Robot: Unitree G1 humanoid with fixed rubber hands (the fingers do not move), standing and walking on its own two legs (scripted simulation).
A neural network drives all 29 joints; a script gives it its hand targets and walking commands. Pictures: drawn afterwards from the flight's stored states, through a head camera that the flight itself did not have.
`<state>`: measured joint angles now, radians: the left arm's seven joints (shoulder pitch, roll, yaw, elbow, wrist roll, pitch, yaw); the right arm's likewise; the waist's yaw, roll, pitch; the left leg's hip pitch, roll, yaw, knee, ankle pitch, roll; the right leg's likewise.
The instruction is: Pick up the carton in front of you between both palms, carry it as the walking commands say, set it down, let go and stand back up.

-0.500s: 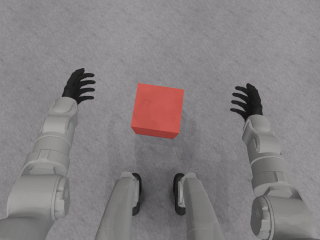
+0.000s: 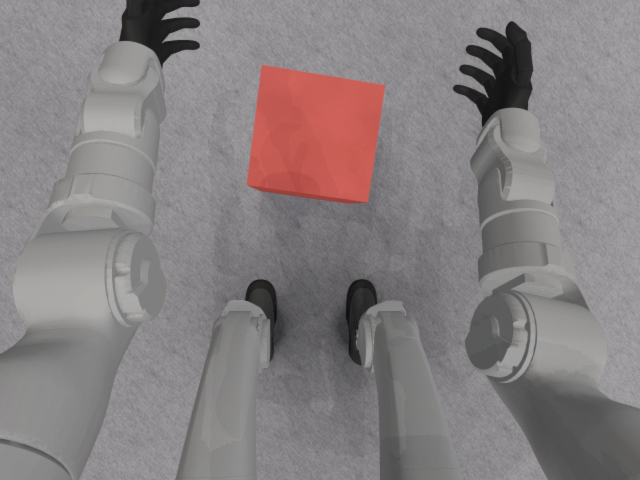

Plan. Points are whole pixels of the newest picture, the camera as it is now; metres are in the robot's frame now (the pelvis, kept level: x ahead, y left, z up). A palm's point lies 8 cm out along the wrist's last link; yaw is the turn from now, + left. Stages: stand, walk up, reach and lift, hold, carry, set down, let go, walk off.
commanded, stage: reach and lift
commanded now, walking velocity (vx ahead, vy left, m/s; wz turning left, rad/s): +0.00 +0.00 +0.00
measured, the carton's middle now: (312, 146) +0.50 +0.00 -0.50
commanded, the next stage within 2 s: none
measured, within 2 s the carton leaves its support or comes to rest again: leaves its support in 1.54 s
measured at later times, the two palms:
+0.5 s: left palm (203, 119) +0.52 +0.18 -0.36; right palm (429, 150) +0.48 -0.19 -0.36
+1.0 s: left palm (222, 120) +0.53 +0.17 -0.43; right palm (410, 147) +0.50 -0.18 -0.43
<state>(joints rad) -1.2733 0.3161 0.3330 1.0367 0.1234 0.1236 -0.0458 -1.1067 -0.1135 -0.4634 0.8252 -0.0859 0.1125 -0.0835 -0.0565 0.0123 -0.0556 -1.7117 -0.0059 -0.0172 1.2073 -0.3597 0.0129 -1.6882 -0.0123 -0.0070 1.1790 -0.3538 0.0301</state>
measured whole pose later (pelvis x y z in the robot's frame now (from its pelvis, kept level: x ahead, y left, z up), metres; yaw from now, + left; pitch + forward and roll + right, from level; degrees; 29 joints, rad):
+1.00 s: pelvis -0.04 -0.01 -0.26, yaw -1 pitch +37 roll -3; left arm -1.60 0.47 -0.05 1.25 -0.23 0.06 0.06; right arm -1.47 -0.26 -0.16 1.11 0.23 0.05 -0.17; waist -0.04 -0.03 0.38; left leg -2.28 -0.01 -0.04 2.23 -0.60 0.00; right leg -2.25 0.03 0.00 2.20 -0.60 0.05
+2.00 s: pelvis -0.06 -0.02 -0.17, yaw +2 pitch +43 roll -2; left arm -1.25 0.12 0.44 0.88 0.25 0.37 0.00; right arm -1.14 0.04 -0.59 0.71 -0.24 0.37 -0.08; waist -0.02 0.00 -0.09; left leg -2.16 -0.05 -0.06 1.88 -0.48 -0.03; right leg -2.13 0.05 0.03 1.88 -0.51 0.05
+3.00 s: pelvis +0.02 -0.02 +0.08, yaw +3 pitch +21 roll +0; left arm -0.49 -0.12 0.36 0.54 0.24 0.40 0.01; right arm -0.47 0.15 -0.38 0.52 -0.23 0.39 -0.03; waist -0.01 -0.01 -0.19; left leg -0.97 -0.03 -0.06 0.99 -0.38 -0.02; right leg -0.96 0.03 0.05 0.99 -0.40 0.02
